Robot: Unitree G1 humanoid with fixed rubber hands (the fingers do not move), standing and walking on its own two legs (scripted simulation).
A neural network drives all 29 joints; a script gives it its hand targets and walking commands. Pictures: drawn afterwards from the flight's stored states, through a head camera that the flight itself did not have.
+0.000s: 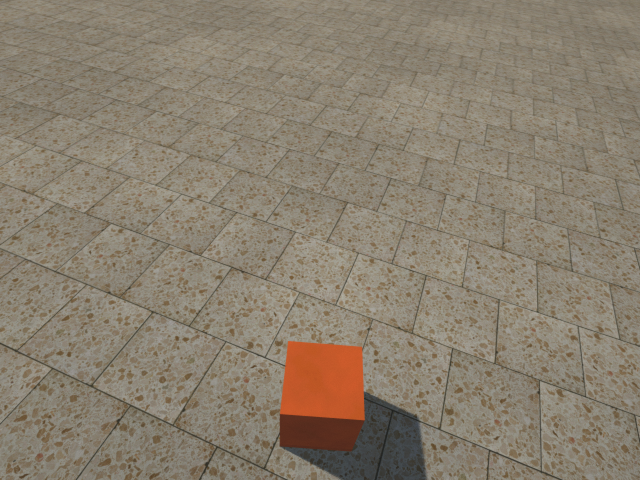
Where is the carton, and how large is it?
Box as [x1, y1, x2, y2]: [280, 341, 364, 450]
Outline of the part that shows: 288,341 280,409 280,445 351,450 364,420 361,347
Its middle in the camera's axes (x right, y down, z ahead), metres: +0.00 +0.46 +1.12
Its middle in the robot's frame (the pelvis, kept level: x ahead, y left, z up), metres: +0.51 -0.04 -0.65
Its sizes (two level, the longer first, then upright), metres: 0.210 0.200 0.250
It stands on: the floor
